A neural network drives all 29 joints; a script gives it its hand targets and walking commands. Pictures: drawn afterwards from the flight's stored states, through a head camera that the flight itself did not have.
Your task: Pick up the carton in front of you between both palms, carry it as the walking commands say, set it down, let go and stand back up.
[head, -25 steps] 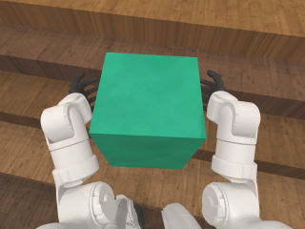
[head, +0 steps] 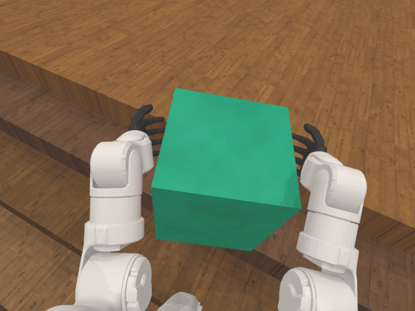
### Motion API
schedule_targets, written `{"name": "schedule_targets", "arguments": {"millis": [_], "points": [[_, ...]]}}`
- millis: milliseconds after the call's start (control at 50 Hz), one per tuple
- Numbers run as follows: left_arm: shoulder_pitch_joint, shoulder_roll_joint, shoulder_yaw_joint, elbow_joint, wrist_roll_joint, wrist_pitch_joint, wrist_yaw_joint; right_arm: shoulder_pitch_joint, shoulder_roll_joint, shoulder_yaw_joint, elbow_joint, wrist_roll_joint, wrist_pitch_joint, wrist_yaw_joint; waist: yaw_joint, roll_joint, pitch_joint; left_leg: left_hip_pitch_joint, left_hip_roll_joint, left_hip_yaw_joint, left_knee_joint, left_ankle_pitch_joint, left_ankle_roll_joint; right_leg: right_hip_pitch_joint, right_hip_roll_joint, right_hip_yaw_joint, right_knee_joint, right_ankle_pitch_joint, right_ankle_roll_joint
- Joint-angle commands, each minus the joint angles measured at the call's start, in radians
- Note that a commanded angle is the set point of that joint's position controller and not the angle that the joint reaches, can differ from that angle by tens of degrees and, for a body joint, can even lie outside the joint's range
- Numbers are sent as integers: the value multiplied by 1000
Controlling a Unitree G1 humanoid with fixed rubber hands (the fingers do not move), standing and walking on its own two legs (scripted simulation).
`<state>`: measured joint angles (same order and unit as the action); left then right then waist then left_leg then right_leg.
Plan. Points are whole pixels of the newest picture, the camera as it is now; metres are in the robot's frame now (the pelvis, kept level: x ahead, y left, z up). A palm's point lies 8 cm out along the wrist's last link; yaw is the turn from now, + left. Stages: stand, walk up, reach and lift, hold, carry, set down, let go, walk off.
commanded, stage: carry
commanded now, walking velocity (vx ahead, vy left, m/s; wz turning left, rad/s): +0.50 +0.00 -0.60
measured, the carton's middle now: (217, 178) +0.34 +0.08 +0.07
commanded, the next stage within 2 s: none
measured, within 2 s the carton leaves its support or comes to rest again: neither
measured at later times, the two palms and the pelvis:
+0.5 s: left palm out of the picture +0.71 +0.05 +0.33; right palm out of the picture +0.57 -0.22 +0.33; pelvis +0.31 +0.07 +0.18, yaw -19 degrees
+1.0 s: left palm out of the picture +1.00 -0.13 +0.48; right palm out of the picture +0.87 -0.41 +0.47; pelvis +0.61 -0.11 +0.33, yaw -32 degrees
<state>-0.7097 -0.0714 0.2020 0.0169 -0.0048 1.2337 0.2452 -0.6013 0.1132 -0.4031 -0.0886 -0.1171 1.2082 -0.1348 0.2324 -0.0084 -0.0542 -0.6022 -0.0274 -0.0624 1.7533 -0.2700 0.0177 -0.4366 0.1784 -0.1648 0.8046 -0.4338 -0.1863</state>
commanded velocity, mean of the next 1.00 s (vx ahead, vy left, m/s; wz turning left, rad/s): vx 0.50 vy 0.00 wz -0.38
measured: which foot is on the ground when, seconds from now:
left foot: up 0.00-0.22, down 0.24-0.74, up 0.76-1.00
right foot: down 0.00-0.28, up 0.30-0.70, down 0.72-1.00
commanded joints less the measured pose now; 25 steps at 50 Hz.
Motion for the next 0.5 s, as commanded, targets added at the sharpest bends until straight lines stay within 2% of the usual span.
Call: {"name": "schedule_targets", "arguments": {"millis": [0, 20, 40, 60, 100, 120, 140, 160, 180, 200, 220, 240, 260, 280, 300, 320, 340, 360, 380, 400, 420, 440, 460, 480], "points": [[-864, -991, -677, -110, -446, -37, -169, -699, 560, 461, -34, 124, -24, -23, -123, 175, -333, -512, 18, -72, 203, -166, 58, 579, -373, 719, -337, 512, -158], [-881, -984, -662, -109, -464, -39, -170, -701, 557, 465, -17, 121, -27, -33, -151, 193, -318, -477, 48, -40, 117, -176, 58, 500, -373, 662, -351, 488, -143], [-878, -976, -636, -95, -466, -36, -169, -707, 554, 468, -10, 115, -27, -42, -141, 168, -273, -526, 53, 4, 85, -199, 59, 478, -358, 613, -373, 481, -124], [-854, -957, -604, -77, -455, -32, -164, -699, 550, 479, -2, 115, -18, -50, -114, 85, -283, -590, 40, 84, 207, -185, 69, 507, -364, 589, -406, 583, -157], [-779, -897, -516, -22, -407, -17, -151, -739, 569, 525, -2, 143, 10, -57, -89, -47, -246, -786, 83, 76, 314, -290, 76, 592, -380, 612, -454, 582, -157], [-734, -872, -478, 4, -381, -4, -146, -764, 579, 547, 4, 160, 23, -60, -112, -54, -226, -797, 114, 58, 196, -341, 76, 578, -332, 572, -461, 522, -112], [-704, -843, -447, 28, -357, 10, -142, -779, 574, 552, 5, 175, 35, -64, -125, -68, -195, -774, 129, 90, 43, -352, 66, 554, -306, 517, -511, 511, -83], [-660, -811, -412, 40, -331, 23, -137, -793, 582, 557, 3, 193, 49, -68, -144, -29, -201, -499, 124, 164, -291, -281, 47, 370, -268, 403, -629, 642, -80], [-666, -796, -384, 35, -301, 34, -131, -801, 592, 575, 3, 220, 61, -71, -188, -124, -263, -85, 73, 249, -503, -112, 58, 131, -218, 257, -629, 1032, -55], [-624, -771, -347, 55, -270, 48, -125, -837, 612, 602, -12, 254, 70, -73, -249, -261, -380, 187, 6, 293, -559, 29, 61, 65, -222, 213, -522, 1412, -45], [-604, -768, -324, 54, -235, 58, -121, -874, 656, 633, -32, 281, 73, -71, -371, -331, -526, 364, -15, 300, -626, 104, 50, 137, -248, 188, -291, 1662, -15], [-601, -775, -307, 26, -200, 64, -120, -894, 686, 650, -52, 294, 68, -67, -451, -241, -646, 497, -75, 339, -874, 70, 40, 236, -226, 124, -16, 1693, 35], [-613, -782, -285, 10, -156, 66, -123, -915, 717, 666, -64, 292, 59, -61, -472, -1, -716, 769, 38, 106, -1123, 391, 92, 98, -144, 181, 391, 1241, 133], [-564, -775, -286, 11, -123, 59, -131, -849, 767, 681, -38, 325, 43, -52, -403, 306, -727, 881, 348, -505, -1278, 942, 296, -214, 22, 198, 852, 244, 186], [-537, -764, -280, -3, -90, 50, -128, -878, 816, 742, -79, 378, 25, -35, -374, 251, -819, 887, 424, -657, -1226, 981, 382, -281, -24, 342, 1168, 200, 147], [-560, -780, -278, -33, -73, 42, -126, -953, 861, 782, -129, 418, 8, -19, -373, 162, -787, 874, 408, -623, -1192, 701, 347, -354, -92, 357, 1218, 224, 110], [-600, -784, -282, -75, -57, 30, -123, -998, 904, 810, -169, 455, -4, -3, -356, 116, -639, 776, 409, -564, -1196, 366, 295, -469, -164, 360, 1196, 195, 80], [-622, -755, -283, -113, -41, 16, -117, -1044, 929, 827, -211, 488, -16, 13, -344, 63, -543, 687, 396, -516, -1236, 17, 229, -521, -204, 383, 1175, 177, 64], [-622, -729, -297, -130, -31, 6, -109, -1048, 938, 841, -219, 511, -22, 26, -315, 51, -484, 632, 378, -430, -1290, -105, 188, -512, -239, 365, 1120, 190, 60], [-617, -702, -310, -161, -22, -8, -101, -1044, 934, 856, -230, 525, -26, 36, -312, 19, -441, 623, 389, -365, -1323, -159, 160, -538, -247, 334, 1082, 179, 59], [-616, -687, -318, -169, -14, -16, -94, -1041, 938, 875, -234, 545, -28, 40, -306, -11, -412, 607, 401, -331, -1337, -126, 141, -552, -271, 348, 1012, 143, 49], [-607, -676, -324, -177, -15, -21, -86, -1030, 918, 879, -230, 560, -26, 42, -311, -46, -366, 628, 403, -244, -1370, -38, 161, -594, -267, 260, 948, 124, 47], [-586, -661, -339, -175, -10, -17, -81, -1001, 890, 870, -208, 558, -22, 39, -328, -3, -372, 639, 412, -173, -1394, 97, 187, -619, -251, 181, 1011, 130, 35], [-571, -655, -346, -167, -15, -7, -79, -970, 858, 847, -181, 545, -14, 36, -349, 55, -363, 709, 435, -150, -1411, 155, 192, -713, -259, 183, 1091, 88, 29]]}}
